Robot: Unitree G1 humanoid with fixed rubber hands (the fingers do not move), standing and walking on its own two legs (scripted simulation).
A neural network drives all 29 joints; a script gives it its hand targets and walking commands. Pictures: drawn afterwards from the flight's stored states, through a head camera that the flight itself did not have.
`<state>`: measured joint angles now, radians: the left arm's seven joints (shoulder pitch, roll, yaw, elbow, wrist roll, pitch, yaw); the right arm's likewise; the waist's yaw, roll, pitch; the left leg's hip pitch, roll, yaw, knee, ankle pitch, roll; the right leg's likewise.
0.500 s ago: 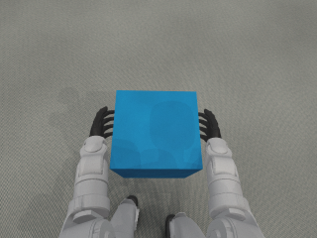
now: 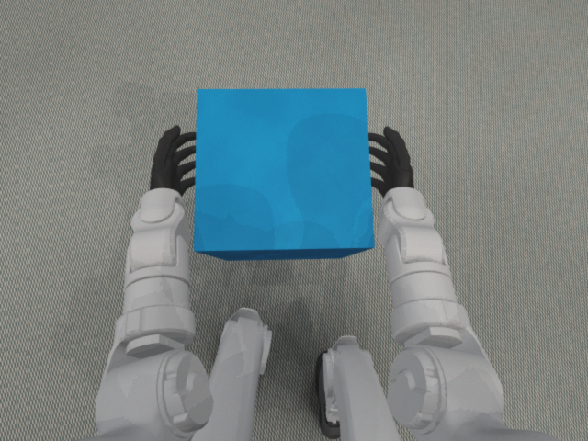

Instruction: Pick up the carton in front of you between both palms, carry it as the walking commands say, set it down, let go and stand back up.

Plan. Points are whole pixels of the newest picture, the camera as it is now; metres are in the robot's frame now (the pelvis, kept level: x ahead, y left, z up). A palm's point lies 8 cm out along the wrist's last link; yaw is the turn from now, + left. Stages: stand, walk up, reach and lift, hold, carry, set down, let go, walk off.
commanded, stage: set down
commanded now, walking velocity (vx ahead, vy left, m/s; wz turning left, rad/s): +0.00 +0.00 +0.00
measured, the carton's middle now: (283, 191) +0.45 +0.08 -0.16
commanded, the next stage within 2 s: none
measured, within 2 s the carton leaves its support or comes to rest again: rests again in 1.50 s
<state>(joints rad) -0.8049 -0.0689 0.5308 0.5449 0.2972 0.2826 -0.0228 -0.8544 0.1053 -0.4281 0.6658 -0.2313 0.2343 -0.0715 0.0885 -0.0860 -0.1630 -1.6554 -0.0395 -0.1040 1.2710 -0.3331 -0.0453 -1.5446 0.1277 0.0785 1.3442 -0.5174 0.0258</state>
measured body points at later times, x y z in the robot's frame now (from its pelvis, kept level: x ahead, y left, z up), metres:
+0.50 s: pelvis -0.03 +0.00 -0.12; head +0.28 +0.05 +0.20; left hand +0.44 +0.25 -0.25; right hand +0.52 -0.04 -0.24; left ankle +0.10 +0.13 -0.58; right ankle +0.04 -0.12 -0.58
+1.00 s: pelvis -0.04 +0.00 -0.20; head +0.34 +0.02 +0.04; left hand +0.45 +0.27 -0.38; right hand +0.55 -0.02 -0.38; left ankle +0.10 +0.13 -0.58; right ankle +0.04 -0.12 -0.58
